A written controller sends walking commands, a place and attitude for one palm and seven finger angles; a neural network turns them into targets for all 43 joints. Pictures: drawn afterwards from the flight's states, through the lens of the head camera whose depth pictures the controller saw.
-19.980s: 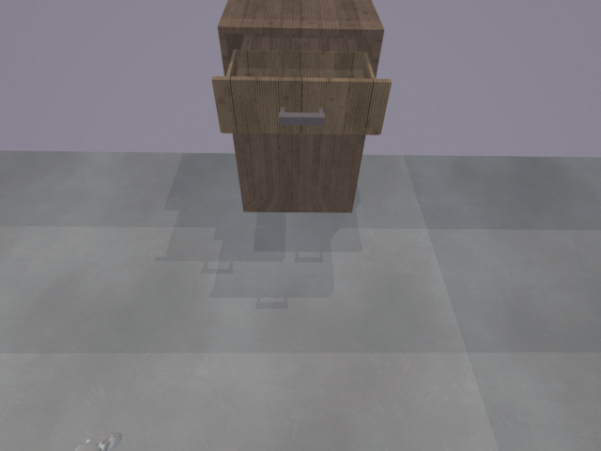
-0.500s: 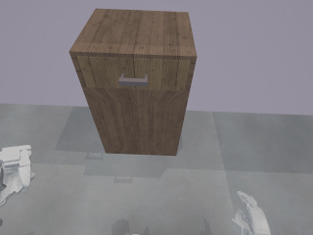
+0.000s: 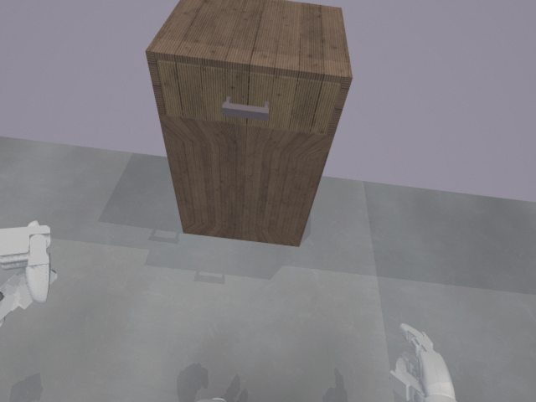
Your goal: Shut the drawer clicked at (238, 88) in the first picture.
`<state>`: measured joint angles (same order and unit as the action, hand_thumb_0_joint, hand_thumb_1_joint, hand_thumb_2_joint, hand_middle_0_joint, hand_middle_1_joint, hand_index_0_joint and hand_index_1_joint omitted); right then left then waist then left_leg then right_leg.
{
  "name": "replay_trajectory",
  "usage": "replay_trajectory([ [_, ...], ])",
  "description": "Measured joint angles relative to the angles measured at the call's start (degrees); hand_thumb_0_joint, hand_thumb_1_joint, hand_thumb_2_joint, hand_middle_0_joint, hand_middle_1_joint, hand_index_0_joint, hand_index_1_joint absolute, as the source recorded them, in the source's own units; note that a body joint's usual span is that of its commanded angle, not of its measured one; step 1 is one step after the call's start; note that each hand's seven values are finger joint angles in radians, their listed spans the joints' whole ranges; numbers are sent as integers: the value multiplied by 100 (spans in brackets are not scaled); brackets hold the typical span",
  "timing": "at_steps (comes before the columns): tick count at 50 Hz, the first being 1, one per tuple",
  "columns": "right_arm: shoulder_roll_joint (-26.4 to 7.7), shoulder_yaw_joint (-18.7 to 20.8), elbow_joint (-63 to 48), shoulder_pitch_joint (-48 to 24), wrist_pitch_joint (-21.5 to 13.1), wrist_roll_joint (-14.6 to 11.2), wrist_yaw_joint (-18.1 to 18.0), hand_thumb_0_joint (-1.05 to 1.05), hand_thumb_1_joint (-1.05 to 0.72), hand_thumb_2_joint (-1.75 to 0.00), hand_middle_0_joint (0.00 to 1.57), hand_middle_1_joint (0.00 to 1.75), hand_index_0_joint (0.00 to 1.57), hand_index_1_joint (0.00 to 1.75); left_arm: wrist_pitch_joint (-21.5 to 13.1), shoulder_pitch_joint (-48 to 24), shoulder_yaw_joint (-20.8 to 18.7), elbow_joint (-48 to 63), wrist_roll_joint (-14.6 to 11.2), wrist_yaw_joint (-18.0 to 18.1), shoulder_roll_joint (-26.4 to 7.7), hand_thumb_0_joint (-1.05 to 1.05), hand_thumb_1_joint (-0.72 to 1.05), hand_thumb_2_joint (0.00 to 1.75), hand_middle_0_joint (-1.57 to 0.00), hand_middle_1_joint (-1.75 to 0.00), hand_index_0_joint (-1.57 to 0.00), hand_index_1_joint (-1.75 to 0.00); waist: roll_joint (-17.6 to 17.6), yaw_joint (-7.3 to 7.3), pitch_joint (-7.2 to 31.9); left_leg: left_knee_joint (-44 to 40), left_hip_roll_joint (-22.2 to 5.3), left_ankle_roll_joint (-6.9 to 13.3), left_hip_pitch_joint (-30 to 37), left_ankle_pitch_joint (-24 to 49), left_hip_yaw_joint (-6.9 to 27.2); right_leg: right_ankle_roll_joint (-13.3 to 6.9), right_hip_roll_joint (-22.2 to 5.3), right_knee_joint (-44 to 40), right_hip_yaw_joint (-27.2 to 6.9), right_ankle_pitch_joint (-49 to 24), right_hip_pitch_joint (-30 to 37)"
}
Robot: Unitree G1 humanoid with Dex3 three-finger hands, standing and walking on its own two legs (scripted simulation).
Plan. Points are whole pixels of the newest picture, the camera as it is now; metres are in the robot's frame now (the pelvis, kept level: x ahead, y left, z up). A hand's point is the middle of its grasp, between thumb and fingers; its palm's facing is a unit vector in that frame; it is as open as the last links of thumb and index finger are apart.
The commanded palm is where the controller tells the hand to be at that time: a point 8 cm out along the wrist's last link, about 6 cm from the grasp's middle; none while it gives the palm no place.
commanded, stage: step back with the hand held close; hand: left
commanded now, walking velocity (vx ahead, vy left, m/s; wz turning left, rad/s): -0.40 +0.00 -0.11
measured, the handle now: (246, 107) +0.81 +0.10 -0.05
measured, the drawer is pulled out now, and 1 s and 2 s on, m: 0.00 0.00 0.00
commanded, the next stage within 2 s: stop stepping back and stand still in 0.04 s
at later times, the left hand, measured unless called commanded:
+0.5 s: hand (8, 400) +0.10 +0.22 +0.18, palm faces +0.33 -0.85 -0.41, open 3.2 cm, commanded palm +0.05 +0.26 +0.18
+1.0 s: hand out of the picture +0.10 +0.22 +0.16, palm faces +0.32 -0.82 -0.47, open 3.3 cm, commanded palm +0.03 +0.27 +0.18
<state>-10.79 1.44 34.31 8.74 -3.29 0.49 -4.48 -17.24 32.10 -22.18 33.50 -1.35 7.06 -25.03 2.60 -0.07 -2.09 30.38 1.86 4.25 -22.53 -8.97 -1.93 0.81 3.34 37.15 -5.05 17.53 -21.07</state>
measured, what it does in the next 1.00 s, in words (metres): walks backwards: right foot, then left foot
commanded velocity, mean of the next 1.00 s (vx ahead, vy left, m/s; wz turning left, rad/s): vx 0.09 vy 0.03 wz -0.01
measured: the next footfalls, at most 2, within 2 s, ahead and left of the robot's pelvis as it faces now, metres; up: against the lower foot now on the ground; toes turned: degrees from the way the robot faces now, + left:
right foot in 0.30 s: -0.12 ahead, -0.10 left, +0.00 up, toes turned -5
left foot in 0.44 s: -0.01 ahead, +0.08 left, +0.00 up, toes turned -4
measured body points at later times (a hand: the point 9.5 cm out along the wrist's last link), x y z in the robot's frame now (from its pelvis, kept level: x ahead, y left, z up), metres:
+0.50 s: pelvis -0.11 -0.01 -0.01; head -0.13 +0.01 +0.44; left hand +0.08 +0.26 +0.20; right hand -0.02 -0.28 -0.10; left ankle -0.05 +0.08 -0.73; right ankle -0.22 -0.11 -0.73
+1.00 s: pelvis -0.13 +0.00 -0.01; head -0.11 +0.00 +0.44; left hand +0.08 +0.27 +0.19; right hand +0.01 -0.25 -0.10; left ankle -0.07 +0.12 -0.73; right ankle -0.17 -0.10 -0.73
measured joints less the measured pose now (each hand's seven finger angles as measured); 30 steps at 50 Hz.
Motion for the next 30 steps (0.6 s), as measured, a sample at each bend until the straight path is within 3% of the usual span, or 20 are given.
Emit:
replay_trajectory([
  [3, 30, -31, -104, -78, -176, 90, 79, 1, -91, -90, 20, 30, 20, 30, 72, -77, -104, -116, -14, -24, -39, 2, 88, 90, -141, -160, -141, -160, -178, 14, -7, -203, -192, 27, -80, 266, -15, -12, 244, 1330, 55, 642, -262],
  [6, 91, -67, -138, -78, -260, 69, 200, 1, -91, -90, 20, 30, 21, 30, 165, 86, -128, 35, -72, 0, 18, 2, 89, 90, -141, -160, -141, -160, -267, -47, 77, -457, -396, 3, -158, 520, -112, -11, 222, 1712, 209, 841, -94],
  [9, 152, -115, -132, -17, -273, 72, 250, 1, -90, -90, 20, 30, 21, 30, 255, 248, -36, 237, -125, 12, 89, 2, 89, 90, -141, -160, -141, -160, -280, -81, 209, -767, -530, -45, -273, 820, -201, -57, 79, 1242, 413, 1068, 376],
  [13, 218, -195, -167, 127, -280, 62, 244, 1, -90, -90, 20, 30, 21, 30, 389, 369, 42, 412, -170, 15, 10, 2, 89, 90, -141, -160, -141, -160, -163, -12, 322, -1068, -465, -217, -521, 901, -230, -221, -41, -569, 732, 1236, 1356],
  [15, 209, -249, -226, 119, -259, 53, 233, 1, -90, -90, 20, 30, 21, 30, 387, 495, -86, 570, -185, 22, -113, 2, 89, 90, -141, -160, -141, -160, 62, -71, 290, -620, -341, -363, -893, 366, -388, -304, -208, -1423, 641, 743, 1587],
  [17, 72, -238, -17, 132, -161, 89, 196, 1, -90, -90, 20, 30, 21, 30, 424, 562, 19, 611, -196, 3, -43, 2, 89, 90, -141, -160, -141, -160, -149, -87, 178, 349, -389, -411, -1085, -146, -192, -253, -81, -1253, 637, 429, 1552],
  [20, 12, -210, 268, 572, -47, -31, 140, 1, -90, -90, 20, 30, 21, 30, 442, 768, -12, 599, -205, 28, -73, 2, 88, 90, -141, -160, -141, -160, -69, -123, 489, 1065, -239, -405, -694, -367, -111, -223, -160, -1118, 520, 565, 1642],
  [23, -147, -146, 366, 944, -104, -110, 17, 1, -90, -90, 20, 30, 21, 30, 407, 647, -69, 320, -167, 116, 83, 1, 88, 90, -141, -160, -141, -160, -108, 3, 762, 355, -191, -214, 120, -600, -113, -160, -219, -792, 524, 804, 1625],
  [27, -266, -90, 442, 820, -177, -113, -110, 1, -91, -90, 20, 30, 20, 30, 495, -45, -19, -588, -98, 213, 363, 1, 89, 90, -141, -160, -141, -160, -119, 127, 557, 325, -46, -125, 185, -374, -256, -31, -425, 102, 499, 841, 1236],
  [30, -172, -106, 338, 688, -234, -72, -68, 2, -91, -90, 20, 29, 20, 30, 630, -143, 15, -827, -53, 184, 333, 2, 89, 90, -141, -160, -141, -160, -141, 279, 374, 138, -61, -158, 201, -165, -274, -139, -396, 30, 578, 1149, 1012],
])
